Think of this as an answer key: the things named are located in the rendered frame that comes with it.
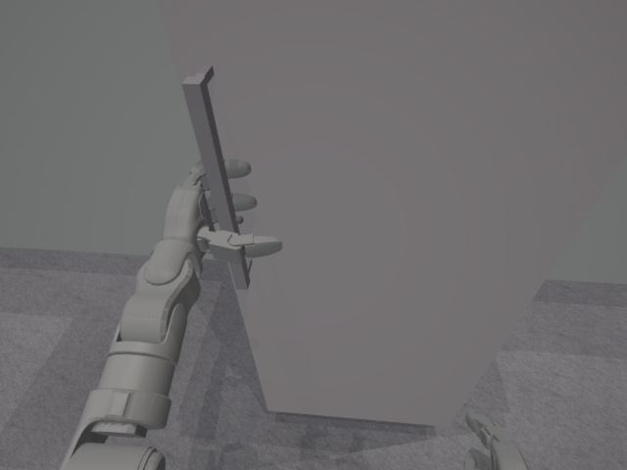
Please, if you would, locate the robot left forearm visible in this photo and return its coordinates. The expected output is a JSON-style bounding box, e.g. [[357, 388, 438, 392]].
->
[[59, 239, 203, 470]]

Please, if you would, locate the fridge door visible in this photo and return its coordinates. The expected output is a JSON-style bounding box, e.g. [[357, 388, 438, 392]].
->
[[157, 0, 627, 427]]

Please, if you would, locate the right robot hand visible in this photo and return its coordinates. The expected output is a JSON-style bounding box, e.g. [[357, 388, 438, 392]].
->
[[458, 412, 529, 470]]

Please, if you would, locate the left robot hand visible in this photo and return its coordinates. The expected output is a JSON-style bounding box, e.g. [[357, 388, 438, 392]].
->
[[162, 159, 282, 264]]

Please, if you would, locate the left robot upper arm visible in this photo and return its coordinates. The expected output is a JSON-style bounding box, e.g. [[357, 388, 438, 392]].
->
[[65, 443, 166, 470]]

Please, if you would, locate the handle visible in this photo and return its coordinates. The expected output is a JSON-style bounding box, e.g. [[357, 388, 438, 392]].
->
[[181, 66, 252, 290]]

